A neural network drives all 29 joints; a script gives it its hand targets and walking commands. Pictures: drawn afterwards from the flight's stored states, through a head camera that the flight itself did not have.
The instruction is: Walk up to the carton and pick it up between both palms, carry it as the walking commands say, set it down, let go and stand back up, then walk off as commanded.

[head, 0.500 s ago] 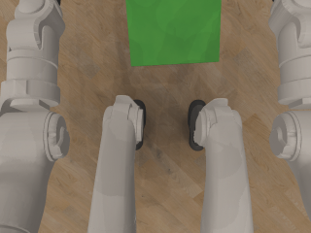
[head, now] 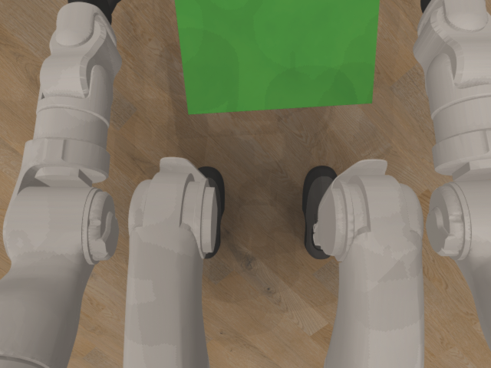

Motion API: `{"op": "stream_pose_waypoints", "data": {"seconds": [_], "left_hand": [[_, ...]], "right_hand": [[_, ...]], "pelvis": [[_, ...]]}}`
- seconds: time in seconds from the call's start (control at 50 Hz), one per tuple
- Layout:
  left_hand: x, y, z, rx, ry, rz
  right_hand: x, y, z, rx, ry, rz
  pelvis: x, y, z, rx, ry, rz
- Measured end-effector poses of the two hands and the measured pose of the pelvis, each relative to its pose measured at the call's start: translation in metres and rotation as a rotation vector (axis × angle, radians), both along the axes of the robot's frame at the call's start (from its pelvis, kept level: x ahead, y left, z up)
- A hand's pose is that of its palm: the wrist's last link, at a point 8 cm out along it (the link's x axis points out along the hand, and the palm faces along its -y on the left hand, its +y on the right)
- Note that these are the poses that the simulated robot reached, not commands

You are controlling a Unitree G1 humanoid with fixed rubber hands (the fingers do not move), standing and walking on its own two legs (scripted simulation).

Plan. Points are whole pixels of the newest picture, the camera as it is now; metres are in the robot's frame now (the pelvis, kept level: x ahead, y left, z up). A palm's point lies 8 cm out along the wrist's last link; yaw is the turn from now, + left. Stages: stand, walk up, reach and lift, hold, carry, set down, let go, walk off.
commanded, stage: reach and lift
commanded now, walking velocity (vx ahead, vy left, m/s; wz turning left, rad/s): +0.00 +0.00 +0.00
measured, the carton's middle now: (270, 4) +0.53 +0.00 -0.29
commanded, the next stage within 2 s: none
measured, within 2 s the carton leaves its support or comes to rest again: leaves its support in 1.82 s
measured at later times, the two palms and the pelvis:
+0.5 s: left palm (109, 14) +0.51 +0.21 -0.24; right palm out of the picture +0.54 -0.19 -0.23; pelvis +0.01 +0.00 -0.04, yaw +0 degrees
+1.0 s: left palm (124, 4) +0.52 +0.19 -0.23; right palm out of the picture +0.55 -0.16 -0.22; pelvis +0.00 +0.00 -0.03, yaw +0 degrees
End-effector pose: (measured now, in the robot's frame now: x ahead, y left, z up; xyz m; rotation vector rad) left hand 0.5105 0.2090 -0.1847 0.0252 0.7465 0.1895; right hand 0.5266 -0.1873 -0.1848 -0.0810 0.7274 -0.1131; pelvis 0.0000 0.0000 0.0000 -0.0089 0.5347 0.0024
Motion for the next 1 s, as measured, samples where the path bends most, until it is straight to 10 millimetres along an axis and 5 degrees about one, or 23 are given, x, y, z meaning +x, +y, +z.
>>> {"op": "stream_pose_waypoints", "data": {"seconds": [0.3, 1.0], "left_hand": [[0.002, 0.006, -0.051, -0.001, 0.015, -0.025], [0.008, -0.021, -0.044, -0.006, 0.011, -0.072]], "right_hand": [[0.009, -0.011, -0.045, -0.006, 0.016, 0.017], [0.019, 0.027, -0.036, 0.029, 0.004, 0.039]], "pelvis": [[0.008, -0.004, -0.042, 0.007, -0.004, -0.005], [0.0, -0.003, -0.032, 0.005, 0.01, -0.01]]}}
